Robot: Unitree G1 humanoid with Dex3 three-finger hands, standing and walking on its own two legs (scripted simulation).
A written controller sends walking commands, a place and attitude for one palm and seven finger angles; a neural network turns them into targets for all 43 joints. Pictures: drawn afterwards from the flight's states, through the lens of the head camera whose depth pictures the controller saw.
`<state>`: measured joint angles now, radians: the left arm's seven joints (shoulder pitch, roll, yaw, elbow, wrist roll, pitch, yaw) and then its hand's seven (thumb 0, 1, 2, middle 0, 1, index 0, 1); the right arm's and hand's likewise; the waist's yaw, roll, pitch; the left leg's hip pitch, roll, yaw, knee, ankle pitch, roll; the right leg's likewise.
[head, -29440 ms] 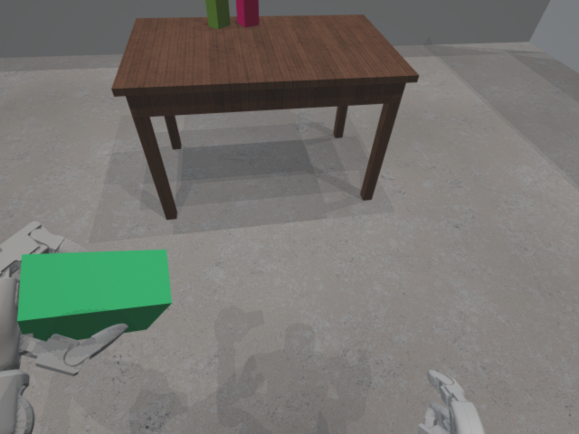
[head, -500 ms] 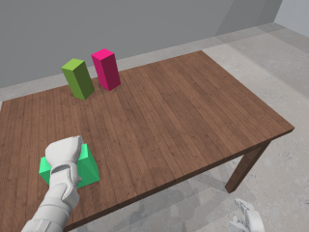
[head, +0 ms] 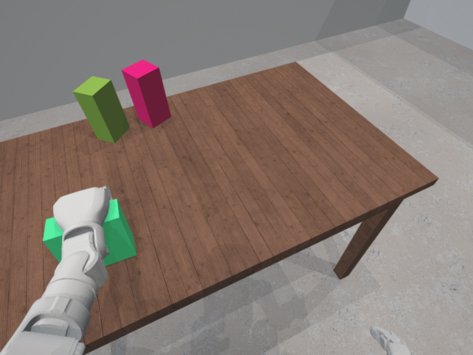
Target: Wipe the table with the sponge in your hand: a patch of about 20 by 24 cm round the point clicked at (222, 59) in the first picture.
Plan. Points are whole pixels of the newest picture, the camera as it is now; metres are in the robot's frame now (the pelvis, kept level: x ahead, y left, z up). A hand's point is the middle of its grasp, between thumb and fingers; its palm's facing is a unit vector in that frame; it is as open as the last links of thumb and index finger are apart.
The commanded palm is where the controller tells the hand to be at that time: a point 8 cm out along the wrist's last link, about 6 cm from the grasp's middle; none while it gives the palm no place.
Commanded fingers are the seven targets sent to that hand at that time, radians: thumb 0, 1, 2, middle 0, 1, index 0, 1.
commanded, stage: wipe forward along the first lane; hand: left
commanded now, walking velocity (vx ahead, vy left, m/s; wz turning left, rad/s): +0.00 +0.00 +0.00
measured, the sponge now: (97, 244) +0.32 +0.31 -0.05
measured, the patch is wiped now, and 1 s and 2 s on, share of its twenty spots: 0.30 0.45 0.50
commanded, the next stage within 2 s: slide across to the middle lane in 0.66 s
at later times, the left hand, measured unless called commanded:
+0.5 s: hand (88, 200) +0.39 +0.34 +0.01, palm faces -0.15 +0.01 -0.99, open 10.0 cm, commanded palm +0.38 +0.33 +0.04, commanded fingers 0.00 0.10 1.30 -1.20 -1.60 -1.20 -1.60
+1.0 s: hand (91, 184) +0.43 +0.35 +0.01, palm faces -0.13 -0.01 -0.99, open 10.0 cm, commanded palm +0.43 +0.31 +0.06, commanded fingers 0.00 0.10 1.30 -1.20 -1.60 -1.20 -1.60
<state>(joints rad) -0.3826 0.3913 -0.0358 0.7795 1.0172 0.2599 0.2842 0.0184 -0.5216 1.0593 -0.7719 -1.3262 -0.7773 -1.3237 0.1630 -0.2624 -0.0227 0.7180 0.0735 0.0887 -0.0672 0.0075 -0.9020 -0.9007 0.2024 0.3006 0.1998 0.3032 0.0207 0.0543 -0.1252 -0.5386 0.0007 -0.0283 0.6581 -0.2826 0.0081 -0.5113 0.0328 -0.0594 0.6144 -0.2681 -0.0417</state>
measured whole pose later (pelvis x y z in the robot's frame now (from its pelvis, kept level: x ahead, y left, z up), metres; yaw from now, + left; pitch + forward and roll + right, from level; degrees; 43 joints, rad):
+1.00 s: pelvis +0.02 +0.02 -0.01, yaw -1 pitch +17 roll -3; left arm -0.71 0.53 -0.01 1.09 1.01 0.22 0.29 0.01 -0.52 1.08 -0.75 -1.35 -0.76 -1.36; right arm 0.27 -0.24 -0.03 0.76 0.07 0.08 -0.03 0.00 -0.90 -0.90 0.20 0.30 0.20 0.30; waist -0.05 0.05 -0.15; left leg -0.70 0.00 -0.02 0.74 -0.33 0.04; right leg -0.64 0.04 -0.05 0.62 -0.28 -0.01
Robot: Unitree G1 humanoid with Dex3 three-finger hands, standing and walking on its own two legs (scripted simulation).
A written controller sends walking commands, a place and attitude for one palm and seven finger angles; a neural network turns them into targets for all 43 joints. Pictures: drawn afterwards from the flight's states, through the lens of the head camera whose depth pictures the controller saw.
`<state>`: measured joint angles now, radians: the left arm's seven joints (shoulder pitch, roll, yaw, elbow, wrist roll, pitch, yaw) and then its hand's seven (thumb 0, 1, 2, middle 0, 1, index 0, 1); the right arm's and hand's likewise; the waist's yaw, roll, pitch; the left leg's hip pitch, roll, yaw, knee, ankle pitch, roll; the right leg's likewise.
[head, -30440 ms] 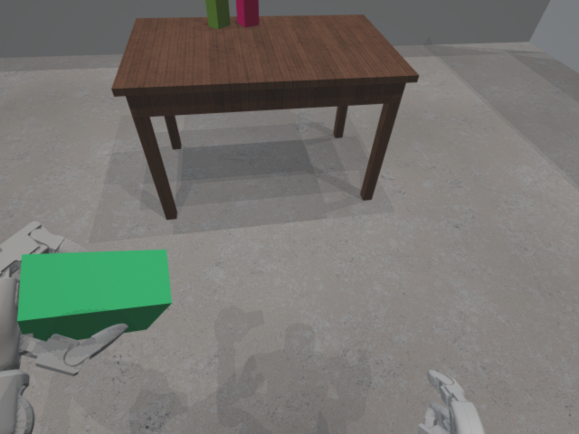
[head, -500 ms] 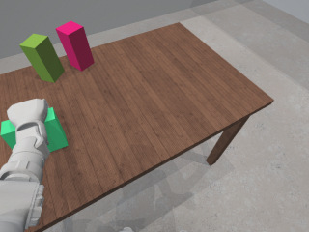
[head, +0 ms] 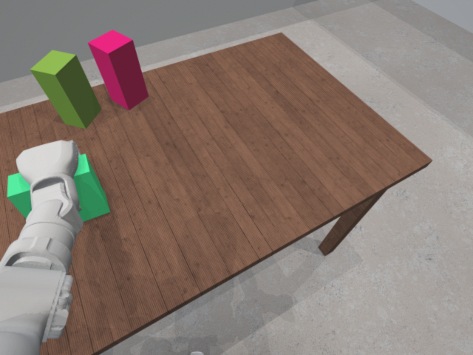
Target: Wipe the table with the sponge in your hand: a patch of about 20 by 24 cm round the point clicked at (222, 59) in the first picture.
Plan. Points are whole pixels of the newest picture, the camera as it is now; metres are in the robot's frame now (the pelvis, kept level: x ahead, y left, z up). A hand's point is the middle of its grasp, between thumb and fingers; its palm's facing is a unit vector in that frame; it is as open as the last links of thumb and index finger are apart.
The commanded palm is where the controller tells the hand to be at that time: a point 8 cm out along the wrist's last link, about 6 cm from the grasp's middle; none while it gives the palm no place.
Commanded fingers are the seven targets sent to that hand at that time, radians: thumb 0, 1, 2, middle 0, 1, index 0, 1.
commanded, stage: slide across to the middle lane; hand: left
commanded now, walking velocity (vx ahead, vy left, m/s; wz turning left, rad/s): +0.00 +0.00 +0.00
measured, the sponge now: (67, 201) +0.39 +0.34 -0.03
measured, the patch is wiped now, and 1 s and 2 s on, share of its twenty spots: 0.45 0.50 0.70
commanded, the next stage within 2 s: wipe back along the middle lane in 0.40 s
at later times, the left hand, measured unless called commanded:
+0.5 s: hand (97, 174) +0.43 +0.28 +0.01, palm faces -0.12 -0.03 -0.99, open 10.0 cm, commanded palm +0.42 +0.25 +0.07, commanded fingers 0.00 0.10 1.30 -1.20 -1.60 -1.20 -1.60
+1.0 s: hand (108, 188) +0.40 +0.25 +0.01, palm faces -0.09 -0.04 -0.99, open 10.1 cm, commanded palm +0.37 +0.23 +0.05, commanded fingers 0.00 0.10 1.30 -1.20 -1.60 -1.20 -1.60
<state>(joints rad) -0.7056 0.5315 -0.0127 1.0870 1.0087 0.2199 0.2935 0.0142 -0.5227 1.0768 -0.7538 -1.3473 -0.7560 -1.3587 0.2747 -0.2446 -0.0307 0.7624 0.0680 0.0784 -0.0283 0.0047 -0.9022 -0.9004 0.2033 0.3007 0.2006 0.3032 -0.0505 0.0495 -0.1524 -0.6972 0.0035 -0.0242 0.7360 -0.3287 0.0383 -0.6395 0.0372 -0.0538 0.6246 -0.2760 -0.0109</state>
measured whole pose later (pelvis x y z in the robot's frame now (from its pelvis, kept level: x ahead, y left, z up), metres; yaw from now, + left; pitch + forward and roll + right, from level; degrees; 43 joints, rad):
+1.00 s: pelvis +0.02 -0.01 +0.01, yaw +0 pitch +12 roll -2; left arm -0.59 0.30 -0.13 0.96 0.98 0.40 0.37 0.00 -0.49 1.08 -0.71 -1.41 -0.71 -1.41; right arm 0.20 -0.25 -0.03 0.75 0.07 0.15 0.00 0.01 -0.90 -0.90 0.20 0.30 0.20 0.30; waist -0.02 0.04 -0.16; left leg -0.53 0.00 -0.02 0.63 -0.31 0.03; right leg -0.48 0.03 -0.05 0.55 -0.28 -0.02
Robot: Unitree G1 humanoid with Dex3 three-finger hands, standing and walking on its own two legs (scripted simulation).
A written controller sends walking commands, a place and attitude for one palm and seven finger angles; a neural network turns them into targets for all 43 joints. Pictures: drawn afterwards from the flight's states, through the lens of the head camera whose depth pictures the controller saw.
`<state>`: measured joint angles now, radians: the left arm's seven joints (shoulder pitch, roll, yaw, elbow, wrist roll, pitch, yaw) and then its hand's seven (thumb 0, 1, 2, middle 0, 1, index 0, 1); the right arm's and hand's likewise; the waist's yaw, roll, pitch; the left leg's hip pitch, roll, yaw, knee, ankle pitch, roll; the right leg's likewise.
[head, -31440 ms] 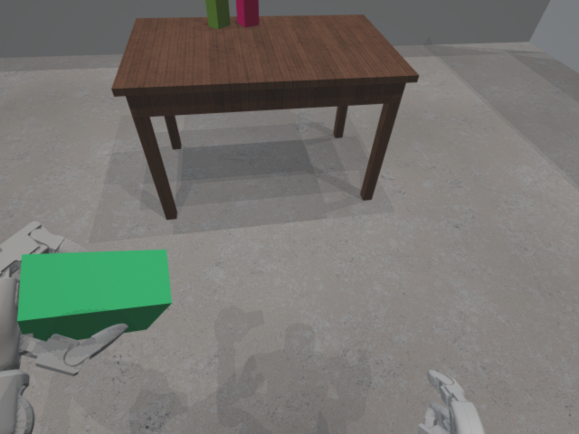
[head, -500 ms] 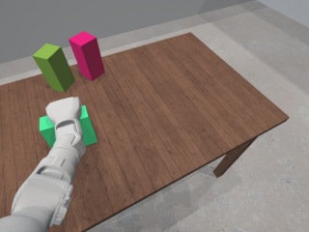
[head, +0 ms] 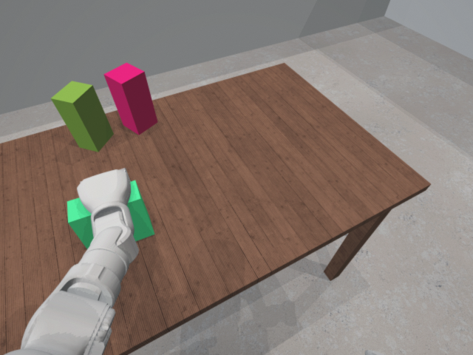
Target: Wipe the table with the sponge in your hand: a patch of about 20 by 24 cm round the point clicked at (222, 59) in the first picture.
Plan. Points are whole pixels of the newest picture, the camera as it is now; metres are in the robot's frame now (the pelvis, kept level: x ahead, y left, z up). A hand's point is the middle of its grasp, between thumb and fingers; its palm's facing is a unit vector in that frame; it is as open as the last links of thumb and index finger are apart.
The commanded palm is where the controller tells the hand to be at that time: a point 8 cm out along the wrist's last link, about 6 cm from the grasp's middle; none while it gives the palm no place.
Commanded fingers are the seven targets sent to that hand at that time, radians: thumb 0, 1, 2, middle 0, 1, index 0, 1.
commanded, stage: wipe back along the middle lane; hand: left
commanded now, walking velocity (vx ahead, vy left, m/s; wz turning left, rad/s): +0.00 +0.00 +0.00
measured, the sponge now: (117, 224) +0.37 +0.26 -0.05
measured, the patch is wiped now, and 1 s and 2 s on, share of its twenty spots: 0.50 0.70 0.80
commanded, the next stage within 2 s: slide across to the third lane in 1.20 s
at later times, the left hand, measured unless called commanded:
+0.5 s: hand (120, 224) +0.35 +0.24 +0.00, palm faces -0.07 -0.04 -1.00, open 10.1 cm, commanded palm +0.31 +0.21 +0.04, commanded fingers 0.00 0.10 1.30 -1.20 -1.60 -1.20 -1.60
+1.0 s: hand (130, 249) +0.30 +0.21 +0.00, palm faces -0.06 -0.05 -1.00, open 10.0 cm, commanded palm +0.26 +0.18 +0.03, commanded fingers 0.00 0.10 1.30 -1.20 -1.60 -1.20 -1.60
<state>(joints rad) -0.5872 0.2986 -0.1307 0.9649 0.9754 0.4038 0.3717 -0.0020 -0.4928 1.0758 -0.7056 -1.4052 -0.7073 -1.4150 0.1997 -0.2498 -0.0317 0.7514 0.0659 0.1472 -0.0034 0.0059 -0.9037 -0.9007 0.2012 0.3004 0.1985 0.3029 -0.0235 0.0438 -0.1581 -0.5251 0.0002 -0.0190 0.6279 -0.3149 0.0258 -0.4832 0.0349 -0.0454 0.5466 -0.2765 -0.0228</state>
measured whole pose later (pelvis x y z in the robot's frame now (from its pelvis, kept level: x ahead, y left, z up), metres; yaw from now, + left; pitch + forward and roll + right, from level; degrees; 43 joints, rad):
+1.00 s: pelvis +0.00 +0.00 +0.00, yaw +1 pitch +6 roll -1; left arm -0.22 0.18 -0.37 0.51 0.99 0.58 0.34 0.01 -0.48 1.07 -0.68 -1.43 -0.69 -1.43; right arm 0.04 -0.23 0.00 0.66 0.08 0.20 0.03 0.01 -0.90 -0.90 0.20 0.30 0.20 0.30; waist 0.07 0.06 -0.15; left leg -0.38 -0.02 -0.02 0.60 -0.32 0.02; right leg -0.35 0.02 -0.05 0.56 -0.31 -0.03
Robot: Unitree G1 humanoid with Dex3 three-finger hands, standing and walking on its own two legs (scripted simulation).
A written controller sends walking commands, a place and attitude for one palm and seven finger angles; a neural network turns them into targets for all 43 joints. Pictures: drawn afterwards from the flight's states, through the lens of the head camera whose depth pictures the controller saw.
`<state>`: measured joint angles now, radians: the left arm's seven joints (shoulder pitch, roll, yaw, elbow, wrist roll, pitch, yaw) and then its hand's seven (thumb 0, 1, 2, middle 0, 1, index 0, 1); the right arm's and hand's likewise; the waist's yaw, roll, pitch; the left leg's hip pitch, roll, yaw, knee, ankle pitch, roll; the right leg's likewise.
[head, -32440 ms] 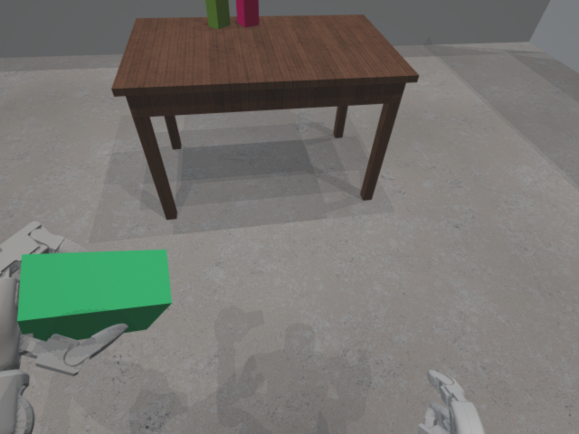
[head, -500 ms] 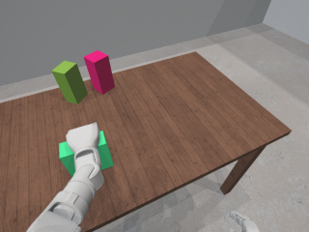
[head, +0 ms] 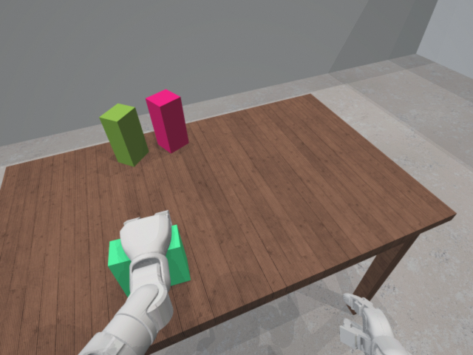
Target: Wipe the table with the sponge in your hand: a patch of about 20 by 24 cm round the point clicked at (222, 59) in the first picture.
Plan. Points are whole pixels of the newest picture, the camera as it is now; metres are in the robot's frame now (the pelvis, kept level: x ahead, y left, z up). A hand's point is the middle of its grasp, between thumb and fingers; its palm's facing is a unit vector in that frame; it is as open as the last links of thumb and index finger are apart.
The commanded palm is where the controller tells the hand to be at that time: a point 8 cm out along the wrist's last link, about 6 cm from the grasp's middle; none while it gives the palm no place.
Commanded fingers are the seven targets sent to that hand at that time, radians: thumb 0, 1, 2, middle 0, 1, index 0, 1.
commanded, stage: wipe back along the middle lane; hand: left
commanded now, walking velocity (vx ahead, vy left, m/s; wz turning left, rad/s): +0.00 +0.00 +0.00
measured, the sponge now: (154, 267) +0.29 +0.21 -0.05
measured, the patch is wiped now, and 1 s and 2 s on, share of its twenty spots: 0.70 0.80 0.85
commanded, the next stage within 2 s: slide across to the third lane in 0.20 s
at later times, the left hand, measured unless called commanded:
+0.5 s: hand (163, 266) +0.27 +0.18 +0.00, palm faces -0.08 -0.06 -0.99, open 10.0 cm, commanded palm +0.25 +0.14 +0.05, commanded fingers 0.00 0.10 1.30 -1.20 -1.60 -1.20 -1.60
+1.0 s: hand (193, 258) +0.29 +0.12 +0.00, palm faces -0.08 -0.05 -1.00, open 10.0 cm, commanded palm +0.27 +0.10 +0.05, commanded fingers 0.00 0.10 1.30 -1.20 -1.60 -1.20 -1.60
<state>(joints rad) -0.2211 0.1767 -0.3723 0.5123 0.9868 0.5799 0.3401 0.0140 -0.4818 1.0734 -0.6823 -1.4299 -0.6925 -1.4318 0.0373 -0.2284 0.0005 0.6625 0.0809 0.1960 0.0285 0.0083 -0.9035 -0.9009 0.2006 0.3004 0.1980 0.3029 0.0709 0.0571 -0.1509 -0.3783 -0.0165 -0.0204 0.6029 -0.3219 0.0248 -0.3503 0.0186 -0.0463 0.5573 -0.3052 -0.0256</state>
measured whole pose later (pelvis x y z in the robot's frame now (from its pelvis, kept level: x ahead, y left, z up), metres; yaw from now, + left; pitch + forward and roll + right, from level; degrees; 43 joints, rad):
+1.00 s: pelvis -0.03 -0.04 +0.00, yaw +0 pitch +4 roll +0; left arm -0.37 0.08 -0.42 0.72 0.93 0.57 0.38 -0.01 -0.51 1.07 -0.73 -1.38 -0.75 -1.37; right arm 0.05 -0.22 -0.02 0.74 0.08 0.14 0.02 0.01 -0.90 -0.90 0.20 0.30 0.20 0.30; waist 0.06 0.07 -0.13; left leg -0.38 0.01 -0.04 0.56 -0.26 -0.02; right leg -0.37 0.04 -0.06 0.57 -0.27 -0.07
